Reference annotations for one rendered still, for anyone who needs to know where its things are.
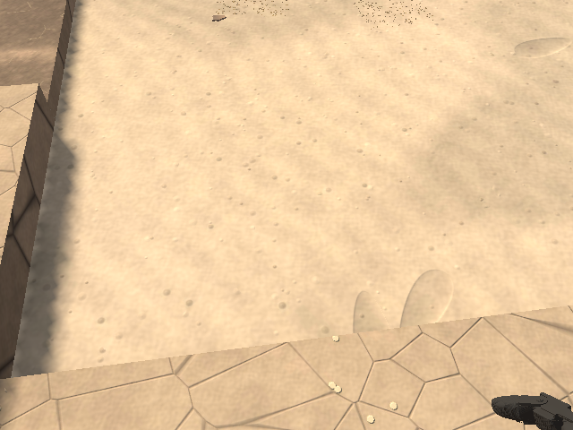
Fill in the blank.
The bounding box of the right robot hand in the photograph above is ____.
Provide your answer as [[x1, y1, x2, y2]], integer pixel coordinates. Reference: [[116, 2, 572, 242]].
[[492, 392, 573, 430]]

